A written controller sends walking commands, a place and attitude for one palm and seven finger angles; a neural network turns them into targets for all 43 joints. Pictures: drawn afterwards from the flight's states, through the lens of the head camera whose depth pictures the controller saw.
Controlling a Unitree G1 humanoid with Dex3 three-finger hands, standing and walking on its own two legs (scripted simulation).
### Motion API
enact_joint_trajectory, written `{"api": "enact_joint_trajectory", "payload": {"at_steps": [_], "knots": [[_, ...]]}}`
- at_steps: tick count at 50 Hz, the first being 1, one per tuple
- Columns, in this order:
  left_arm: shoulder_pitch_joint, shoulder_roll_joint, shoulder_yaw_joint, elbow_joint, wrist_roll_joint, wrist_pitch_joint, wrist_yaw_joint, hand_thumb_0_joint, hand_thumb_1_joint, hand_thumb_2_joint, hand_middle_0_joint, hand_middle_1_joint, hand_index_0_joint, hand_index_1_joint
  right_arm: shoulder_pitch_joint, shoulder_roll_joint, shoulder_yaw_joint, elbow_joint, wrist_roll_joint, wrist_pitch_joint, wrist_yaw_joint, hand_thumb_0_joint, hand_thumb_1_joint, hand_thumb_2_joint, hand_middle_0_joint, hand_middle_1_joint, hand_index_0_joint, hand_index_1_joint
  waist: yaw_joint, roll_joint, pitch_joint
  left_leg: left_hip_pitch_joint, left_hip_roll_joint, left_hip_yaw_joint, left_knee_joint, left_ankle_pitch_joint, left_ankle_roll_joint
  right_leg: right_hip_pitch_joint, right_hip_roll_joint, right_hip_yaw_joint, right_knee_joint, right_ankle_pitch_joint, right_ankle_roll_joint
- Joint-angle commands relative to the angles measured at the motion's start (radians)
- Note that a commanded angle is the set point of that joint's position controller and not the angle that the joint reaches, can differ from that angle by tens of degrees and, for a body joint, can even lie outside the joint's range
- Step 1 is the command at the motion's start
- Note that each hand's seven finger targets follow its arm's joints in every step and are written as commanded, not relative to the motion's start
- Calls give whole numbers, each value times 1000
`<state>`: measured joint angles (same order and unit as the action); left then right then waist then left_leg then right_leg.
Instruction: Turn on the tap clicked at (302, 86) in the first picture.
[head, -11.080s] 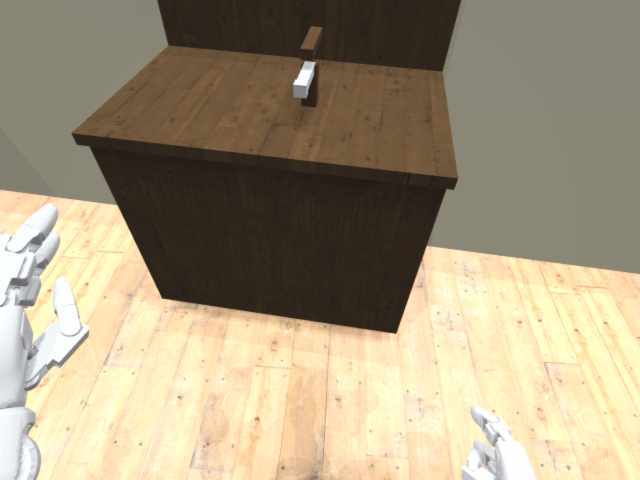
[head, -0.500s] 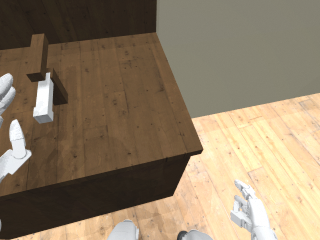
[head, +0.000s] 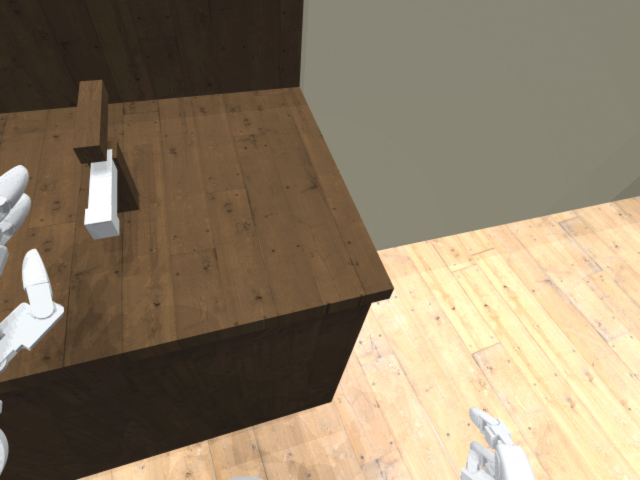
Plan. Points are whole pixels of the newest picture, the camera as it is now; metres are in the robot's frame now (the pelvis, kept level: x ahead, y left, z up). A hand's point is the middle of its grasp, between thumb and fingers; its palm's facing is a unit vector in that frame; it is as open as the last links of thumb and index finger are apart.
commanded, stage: come to a stop and stand still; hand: left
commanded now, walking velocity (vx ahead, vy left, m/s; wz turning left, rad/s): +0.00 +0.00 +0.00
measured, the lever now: (102, 222) +0.37 +0.29 +0.10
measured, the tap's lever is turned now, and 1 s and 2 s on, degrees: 0 0 0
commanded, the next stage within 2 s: look again from close up in 1.24 s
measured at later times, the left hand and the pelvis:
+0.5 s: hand (73, 282) +0.24 +0.24 +0.17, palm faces +0.35 -0.84 -0.42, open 7.4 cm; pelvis +0.02 -0.01 +0.00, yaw +1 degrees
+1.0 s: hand (18, 324) +0.21 +0.27 +0.16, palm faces +0.37 -0.84 -0.40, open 7.4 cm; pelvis +0.00 +0.01 +0.00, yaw +3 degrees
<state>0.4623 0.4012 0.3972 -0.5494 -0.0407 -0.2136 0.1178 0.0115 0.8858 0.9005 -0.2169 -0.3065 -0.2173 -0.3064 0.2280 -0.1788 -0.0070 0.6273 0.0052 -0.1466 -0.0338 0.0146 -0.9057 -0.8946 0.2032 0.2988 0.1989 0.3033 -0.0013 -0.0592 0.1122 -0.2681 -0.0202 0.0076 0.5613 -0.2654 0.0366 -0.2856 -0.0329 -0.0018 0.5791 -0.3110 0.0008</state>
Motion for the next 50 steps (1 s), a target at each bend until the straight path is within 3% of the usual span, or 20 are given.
{"api": "enact_joint_trajectory", "payload": {"at_steps": [1, 5, 10, 11, 12, 13, 14, 15, 17, 20, 25, 26, 27, 33, 37, 41, 42, 46, 47, 50], "knots": [[-24, 134, 102, -230, 7, -80, 21, 0, 900, 900, -200, -300, -200, -300, -88, -136, -50, -185, 11, -65, 6, 0, -900, -900, 200, 300, 200, 300, 13, 227, -149, -14, 190, -202, -227, 116, 28, 147, -6, -15, -110, 58, -19], [-16, 111, 84, -167, 4, -67, 16, 0, 900, 900, -200, -300, -200, -300, -63, -148, -54, -178, 14, -52, 19, 0, -900, -900, 200, 300, 200, 300, -1, 117, -199, -34, 127, -141, -192, 62, -10, 237, -24, 5, -173, 197, -30], [-44, 117, 76, -175, 0, -55, 20, 0, 900, 900, -200, -300, -200, -300, -88, -141, -49, -191, 16, -25, 13, 0, -900, -900, 200, 300, 200, 300, 2, 141, -199, -6, 122, -127, -195, 79, -1, 213, -32, 17, -179, 215, -27], [-940, 908, 277, -458, 13, -202, 40, 0, 900, 900, -200, -300, -200, -300, 44, -169, 181, -320, 67, -4, -84, 0, -900, -900, 200, 300, 200, 300, -38, 343, -188, -96, 68, -110, -205, 24, 7, 219, 47, -12, -129, 29, 51], [-557, 389, 316, -61, 39, -149, 22, 0, 900, 900, -200, -300, -200, -300, -28, -69, 10, -240, 45, -45, -66, 0, -900, -900, 200, 300, 200, 300, 41, 217, -199, 2, 147, -136, -163, 29, -4, 2, -25, -16, -105, -88, 0], [-427, 296, 190, 104, 21, -112, 18, 0, 900, 900, -200, -300, -200, -300, -74, -141, 14, -187, 1, -46, -30, 0, -900, -900, 200, 300, 200, 300, 28, 192, -156, 20, 92, -85, -165, 75, -22, 19, -5, -17, -150, 19, -24], [-410, 335, 207, 78, 12, -113, 15, 0, 900, 900, -200, -300, -200, -300, -69, -185, -16, -192, -15, -53, -3, 0, -900, -900, 200, 300, 200, 300, 41, 145, -184, -14, 70, -64, -127, 57, -32, 56, -25, 31, -194, 109, -37], [-324, 271, 142, 90, -3, -124, 1, 0, 900, 900, -200, -300, -200, -300, -59, -179, -17, -194, -11, -64, 17, 0, -900, -900, 200, 300, 200, 300, 45, 68, -197, -19, 51, -51, -92, 65, -29, 68, -56, 57, -208, 166, -46], [-139, 181, 72, 84, -22, -121, -13, 0, 900, 900, -200, -300, -200, -300, -23, -185, -32, -194, 0, -67, 51, 0, -900, -900, 200, 300, 200, 300, 57, 25, -261, 27, 45, -35, -49, 163, -25, 98, -73, 60, -180, 289, -54], [-57, 176, 57, -50, -47, -145, -8, 0, 900, 900, -200, -300, -200, -300, -33, -182, -32, -194, 10, -94, 82, 0, -900, -900, 200, 300, 200, 300, 68, 14, -262, 35, 34, -37, -47, 244, -27, 106, -83, 52, -158, 370, -45], [-111, 259, 161, -73, -53, -166, 10, 0, 900, 900, -200, -300, -200, -300, -52, -182, -33, -164, 3, -86, 57, 0, -900, -900, 200, 300, 200, 300, 48, 37, -248, 14, 38, -66, -68, 301, -30, 126, -78, 40, -137, 402, -32], [-152, 319, 204, -103, -49, -163, 15, 0, 900, 900, -200, -300, -200, -300, -75, -191, -34, -161, 5, -80, 51, 0, -900, -900, 200, 300, 200, 300, 45, 66, -282, 41, 43, -73, -69, 326, -26, 130, -71, 42, -122, 397, -30], [-145, 269, 170, -78, -50, -162, 11, 0, 900, 900, -200, -300, -200, -300, -55, -177, -35, -154, 3, -73, 44, 0, -900, -900, 200, 300, 200, 300, 40, 82, -279, 38, 51, -75, -73, 363, -23, 146, -75, 23, -119, 403, -25], [-108, 229, 113, -188, -53, -154, 4, 0, 900, 900, -200, -300, -200, -300, -54, -186, -47, -160, 16, -84, 50, 0, -900, -900, 200, 300, 200, 300, 42, 168, -319, 101, 74, -105, -74, 514, -26, 159, -68, -7, -90, 381, -12], [-35, 178, 94, -130, -52, -140, 4, 0, 900, 900, -200, -300, -200, -300, -59, -180, -53, -150, 18, -78, 53, 0, -900, -900, 200, 300, 200, 300, 40, 111, -280, 72, 85, -111, -104, 426, -31, 136, -62, -24, -108, 297, -5], [-41, 225, 142, -97, -57, -126, 4, 0, 900, 900, -200, -300, -200, -300, -114, -180, -57, -153, 26, -68, 43, 0, -900, -900, 200, 300, 200, 300, 35, 91, -260, 53, 78, -120, -129, 280, -28, 119, -67, -1, -133, 250, -9], [-36, 180, 108, -92, -57, -126, -2, 0, 900, 900, -200, -300, -200, -300, -92, -164, -54, -153, 21, -59, 38, 0, -900, -900, 200, 300, 200, 300, 33, 78, -260, 40, 81, -113, -133, 258, -28, 135, -70, -18, -142, 249, -6], [-71, 210, 120, -128, -61, -117, -3, 0, 900, 900, -200, -300, -200, -300, -137, -170, -50, -166, 29, -61, 32, 0, -900, -900, 200, 300, 200, 300, 31, 110, -247, 45, 80, -133, -157, 193, -25, 118, -66, -4, -146, 206, -7], [-71, 172, 86, -126, -58, -119, -7, 0, 900, 900, -200, -300, -200, -300, -120, -159, -45, -164, 23, -57, 30, 0, -900, -900, 200, 300, 200, 300, 30, 113, -243, 29, 87, -132, -167, 173, -25, 128, -66, -20, -152, 195, -5], [-101, 180, 80, -151, -55, -114, -5, 0, 900, 900, -200, -300, -200, -300, -131, -158, -41, -172, 25, -63, 30, 0, -900, -900, 200, 300, 200, 300, 29, 131, -223, 6, 86, -150, -188, 107, -27, 130, -63, -18, -156, 162, -7]]}}
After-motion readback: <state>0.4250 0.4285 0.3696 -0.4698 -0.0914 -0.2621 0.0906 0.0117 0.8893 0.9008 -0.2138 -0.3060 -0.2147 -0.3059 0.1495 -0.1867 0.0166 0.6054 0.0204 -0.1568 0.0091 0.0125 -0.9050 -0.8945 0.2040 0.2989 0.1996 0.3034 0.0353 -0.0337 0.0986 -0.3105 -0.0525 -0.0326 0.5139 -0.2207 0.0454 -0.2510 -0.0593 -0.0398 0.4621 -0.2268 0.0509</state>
